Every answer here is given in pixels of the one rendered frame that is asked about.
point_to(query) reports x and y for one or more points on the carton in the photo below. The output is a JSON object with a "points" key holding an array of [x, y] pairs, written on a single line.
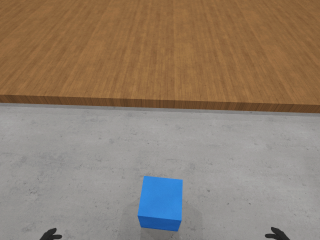
{"points": [[160, 205]]}

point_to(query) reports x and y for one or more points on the left robot hand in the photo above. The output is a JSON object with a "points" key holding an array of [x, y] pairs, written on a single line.
{"points": [[49, 235]]}

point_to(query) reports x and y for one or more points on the right robot hand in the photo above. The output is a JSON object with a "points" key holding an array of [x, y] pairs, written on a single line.
{"points": [[279, 235]]}

